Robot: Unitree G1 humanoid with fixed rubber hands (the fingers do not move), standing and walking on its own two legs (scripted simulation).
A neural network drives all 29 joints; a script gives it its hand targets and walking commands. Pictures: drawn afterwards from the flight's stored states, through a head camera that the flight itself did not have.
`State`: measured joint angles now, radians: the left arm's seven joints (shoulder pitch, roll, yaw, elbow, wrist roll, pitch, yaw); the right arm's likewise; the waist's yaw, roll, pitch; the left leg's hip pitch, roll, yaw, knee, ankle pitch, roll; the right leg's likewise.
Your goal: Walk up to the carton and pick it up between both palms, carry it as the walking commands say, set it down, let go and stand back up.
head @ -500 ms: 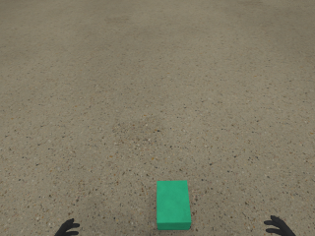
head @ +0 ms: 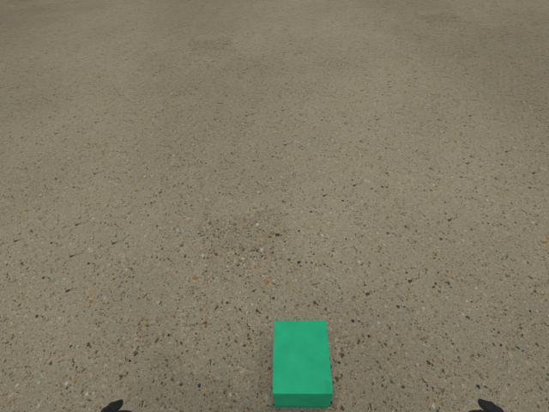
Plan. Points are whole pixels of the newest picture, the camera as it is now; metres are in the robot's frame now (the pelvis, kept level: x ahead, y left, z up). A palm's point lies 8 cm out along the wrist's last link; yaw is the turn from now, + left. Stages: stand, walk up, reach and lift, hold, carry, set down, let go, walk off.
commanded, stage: stand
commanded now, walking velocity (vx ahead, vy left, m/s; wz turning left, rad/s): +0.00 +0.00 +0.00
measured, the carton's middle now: (300, 363) +0.43 -0.03 -0.70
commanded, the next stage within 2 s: none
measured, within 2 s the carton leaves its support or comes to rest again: neither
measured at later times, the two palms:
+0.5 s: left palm out of the picture +0.08 +0.31 -0.10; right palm out of the picture +0.08 -0.30 -0.10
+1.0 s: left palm out of the picture +0.07 +0.31 -0.10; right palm out of the picture +0.07 -0.31 -0.10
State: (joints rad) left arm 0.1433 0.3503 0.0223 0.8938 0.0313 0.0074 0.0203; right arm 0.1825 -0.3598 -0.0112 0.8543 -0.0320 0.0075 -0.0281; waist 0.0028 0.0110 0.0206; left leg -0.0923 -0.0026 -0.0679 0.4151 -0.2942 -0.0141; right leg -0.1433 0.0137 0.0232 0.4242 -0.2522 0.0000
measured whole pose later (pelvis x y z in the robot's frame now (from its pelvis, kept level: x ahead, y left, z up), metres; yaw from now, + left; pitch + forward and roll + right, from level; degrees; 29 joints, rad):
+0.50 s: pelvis -0.01 +0.00 +0.00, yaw +0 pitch -2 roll +0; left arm 0.13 0.37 0.02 0.99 0.02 0.00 0.01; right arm 0.16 -0.38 0.00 0.96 -0.02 0.00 -0.02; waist 0.01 0.01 0.03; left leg -0.08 0.00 -0.06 0.37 -0.25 -0.01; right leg -0.13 0.01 0.03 0.38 -0.21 0.00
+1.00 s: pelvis -0.02 +0.00 +0.00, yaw +0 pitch -2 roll +0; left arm 0.11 0.38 0.01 1.04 0.02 -0.01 0.01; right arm 0.14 -0.39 0.00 1.00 -0.02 -0.01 -0.02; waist 0.01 0.01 0.03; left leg -0.07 0.00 -0.06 0.35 -0.23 -0.01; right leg -0.13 0.01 0.03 0.36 -0.19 0.00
